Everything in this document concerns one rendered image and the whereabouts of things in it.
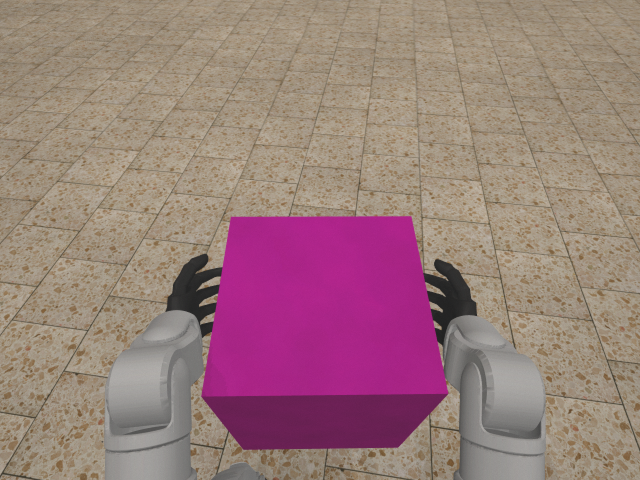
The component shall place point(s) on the robot left hand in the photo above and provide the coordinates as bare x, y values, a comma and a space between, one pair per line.
185, 295

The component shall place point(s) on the carton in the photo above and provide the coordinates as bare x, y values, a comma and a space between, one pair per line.
323, 335

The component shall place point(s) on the robot right hand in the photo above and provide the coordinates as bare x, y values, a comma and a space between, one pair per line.
457, 300

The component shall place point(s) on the robot right forearm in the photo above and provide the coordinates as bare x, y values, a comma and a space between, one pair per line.
502, 418

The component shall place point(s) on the robot left forearm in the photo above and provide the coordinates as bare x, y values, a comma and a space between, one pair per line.
148, 421

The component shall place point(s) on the robot left shin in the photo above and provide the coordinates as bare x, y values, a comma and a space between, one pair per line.
238, 464

